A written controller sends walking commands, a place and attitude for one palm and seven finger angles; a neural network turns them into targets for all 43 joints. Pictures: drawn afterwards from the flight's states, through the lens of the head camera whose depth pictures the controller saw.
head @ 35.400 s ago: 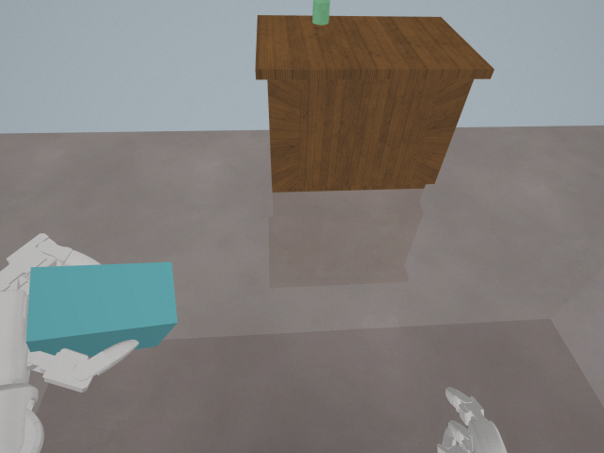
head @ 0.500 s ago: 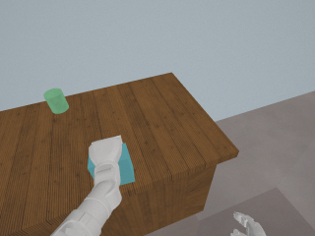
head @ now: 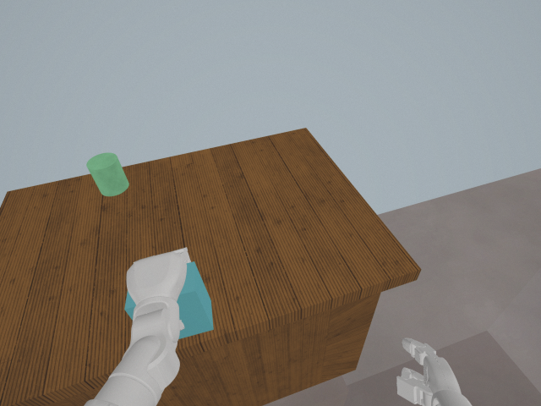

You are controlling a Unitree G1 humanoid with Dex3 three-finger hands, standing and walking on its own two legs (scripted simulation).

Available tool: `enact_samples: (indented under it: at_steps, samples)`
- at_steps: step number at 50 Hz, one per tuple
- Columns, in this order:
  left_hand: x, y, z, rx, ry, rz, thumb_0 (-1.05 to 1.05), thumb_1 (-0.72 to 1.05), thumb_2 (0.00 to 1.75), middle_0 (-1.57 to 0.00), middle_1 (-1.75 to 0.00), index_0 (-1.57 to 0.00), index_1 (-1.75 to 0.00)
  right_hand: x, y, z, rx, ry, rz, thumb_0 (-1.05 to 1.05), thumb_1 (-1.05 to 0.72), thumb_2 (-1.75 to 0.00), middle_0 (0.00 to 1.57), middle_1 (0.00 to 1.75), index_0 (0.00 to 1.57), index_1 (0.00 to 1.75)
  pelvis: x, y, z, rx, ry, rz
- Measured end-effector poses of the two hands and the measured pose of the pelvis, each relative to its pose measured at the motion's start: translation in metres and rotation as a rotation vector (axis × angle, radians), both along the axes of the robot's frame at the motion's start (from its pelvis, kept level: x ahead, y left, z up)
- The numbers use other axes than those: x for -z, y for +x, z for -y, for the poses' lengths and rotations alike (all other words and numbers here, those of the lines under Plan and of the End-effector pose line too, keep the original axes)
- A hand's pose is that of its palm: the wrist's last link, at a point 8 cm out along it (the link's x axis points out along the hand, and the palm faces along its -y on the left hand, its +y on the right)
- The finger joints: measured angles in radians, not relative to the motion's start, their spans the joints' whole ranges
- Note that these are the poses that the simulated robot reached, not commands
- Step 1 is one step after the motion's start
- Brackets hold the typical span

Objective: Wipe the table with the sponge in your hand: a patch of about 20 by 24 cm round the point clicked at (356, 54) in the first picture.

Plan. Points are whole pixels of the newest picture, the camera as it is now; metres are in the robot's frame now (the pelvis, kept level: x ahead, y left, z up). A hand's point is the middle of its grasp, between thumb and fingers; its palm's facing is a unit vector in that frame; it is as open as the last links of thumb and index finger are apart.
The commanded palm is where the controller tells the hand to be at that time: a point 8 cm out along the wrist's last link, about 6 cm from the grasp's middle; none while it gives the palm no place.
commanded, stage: wipe forward along the middle lane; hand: left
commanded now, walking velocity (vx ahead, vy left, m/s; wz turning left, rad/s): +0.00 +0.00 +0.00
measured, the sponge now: (176, 310) +0.28 +0.21 -0.03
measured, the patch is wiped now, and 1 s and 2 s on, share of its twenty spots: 1.00 1.00 1.00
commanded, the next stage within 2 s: slide back across to the first lane in 1.58 s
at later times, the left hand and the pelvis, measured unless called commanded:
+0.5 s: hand (160, 277) +0.32 +0.24 +0.00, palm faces -0.08 -0.03 -1.00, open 10.1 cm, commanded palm +0.30 +0.24 +0.03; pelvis -0.02 +0.00 -0.01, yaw +1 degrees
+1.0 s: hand (156, 251) +0.37 +0.27 +0.01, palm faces -0.10 +0.00 -0.99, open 10.1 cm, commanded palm +0.36 +0.27 +0.04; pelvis -0.03 +0.01 -0.02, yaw +0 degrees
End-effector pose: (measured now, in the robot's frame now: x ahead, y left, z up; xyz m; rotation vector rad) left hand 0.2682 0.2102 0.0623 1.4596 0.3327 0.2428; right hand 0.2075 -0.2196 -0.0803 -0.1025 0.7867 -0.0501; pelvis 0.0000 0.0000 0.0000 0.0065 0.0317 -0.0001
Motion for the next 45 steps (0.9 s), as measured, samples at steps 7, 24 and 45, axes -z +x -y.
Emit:
enact_samples:
  at_steps: [7,24,45]
  samples:
    - [0.002,0.005,-0.01,-0.022,0.013,-0.025,0.0,-0.5,1.05,-0.7,-1.35,-0.73,-1.36,0.005,-0.005,-0.001,-0.001,-0.017,-0.023,0.01,-0.91,-0.9,0.2,0.3,0.2,0.3,0.001,-0.003,0.0,-0.009,-0.001,-0.007]
    - [0.003,0.035,-0.027,-0.012,0.069,-0.038,-0.01,-0.51,1.05,-0.72,-1.35,-0.74,-1.35,0.037,-0.074,0.021,0.081,-0.063,-0.179,0.01,-0.91,-0.9,0.2,0.3,0.2,0.3,0.008,-0.019,-0.002,-0.014,-0.009,-0.071]
    - [0.001,0.08,-0.046,-0.025,0.099,-0.056,0.0,-0.52,1.05,-0.73,-1.34,-0.75,-1.35,0.058,-0.145,0.03,0.157,-0.081,-0.318,0.01,-0.91,-0.9,0.2,0.3,0.2,0.3,0.016,-0.033,-0.003,-0.006,-0.021,-0.146]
